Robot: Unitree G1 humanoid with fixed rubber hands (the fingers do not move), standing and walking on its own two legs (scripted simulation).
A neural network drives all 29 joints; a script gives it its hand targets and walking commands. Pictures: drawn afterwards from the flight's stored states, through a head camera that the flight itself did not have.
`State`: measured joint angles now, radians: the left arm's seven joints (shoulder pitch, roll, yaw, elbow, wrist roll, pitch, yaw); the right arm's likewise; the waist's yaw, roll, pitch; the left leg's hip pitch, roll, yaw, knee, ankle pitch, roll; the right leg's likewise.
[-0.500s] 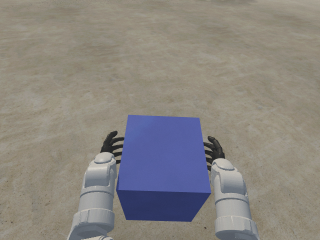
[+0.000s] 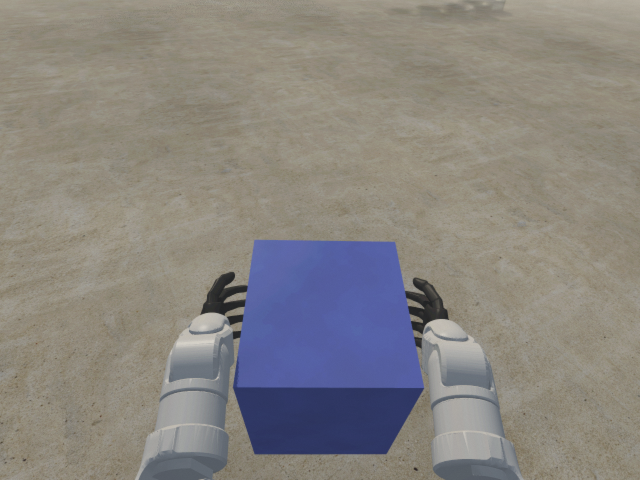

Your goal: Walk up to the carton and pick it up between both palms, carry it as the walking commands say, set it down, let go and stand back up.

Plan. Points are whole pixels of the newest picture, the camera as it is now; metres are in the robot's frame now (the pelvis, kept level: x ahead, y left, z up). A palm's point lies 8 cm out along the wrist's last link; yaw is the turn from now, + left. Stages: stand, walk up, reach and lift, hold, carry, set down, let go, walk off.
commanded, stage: reach and lift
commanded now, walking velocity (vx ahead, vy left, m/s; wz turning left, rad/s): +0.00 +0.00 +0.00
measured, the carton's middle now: (322, 351) +0.31 +0.00 -0.02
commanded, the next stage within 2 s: hold in 0.52 s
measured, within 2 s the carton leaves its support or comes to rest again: neither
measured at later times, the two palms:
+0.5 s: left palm (217, 336) +0.29 +0.14 +0.05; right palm (439, 342) +0.29 -0.15 +0.05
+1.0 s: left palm (215, 339) +0.28 +0.14 +0.05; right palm (440, 346) +0.28 -0.15 +0.05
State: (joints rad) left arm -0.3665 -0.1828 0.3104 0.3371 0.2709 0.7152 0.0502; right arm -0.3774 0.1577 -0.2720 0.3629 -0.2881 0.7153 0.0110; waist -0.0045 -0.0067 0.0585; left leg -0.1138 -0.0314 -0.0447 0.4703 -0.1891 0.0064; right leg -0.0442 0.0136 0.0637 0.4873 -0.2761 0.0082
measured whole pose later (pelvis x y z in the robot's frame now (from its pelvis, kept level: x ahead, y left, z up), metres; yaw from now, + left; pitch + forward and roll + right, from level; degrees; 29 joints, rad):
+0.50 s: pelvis +0.01 -0.01 +0.00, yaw +1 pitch -9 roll +0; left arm -0.25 -0.15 0.20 0.23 0.24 0.75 0.04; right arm -0.25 0.15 -0.17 0.23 -0.26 0.76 -0.01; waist 0.00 0.00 0.05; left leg -0.09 -0.02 -0.07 0.42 -0.17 -0.01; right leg -0.02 0.02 0.04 0.44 -0.26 -0.01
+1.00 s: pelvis +0.00 -0.01 +0.00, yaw +1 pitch -10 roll +0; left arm -0.29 -0.16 0.23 0.27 0.25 0.75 0.04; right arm -0.28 0.16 -0.20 0.27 -0.26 0.75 -0.01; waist 0.00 0.00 0.04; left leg -0.11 -0.02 -0.06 0.47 -0.18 -0.01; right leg -0.03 0.03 0.05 0.48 -0.27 -0.01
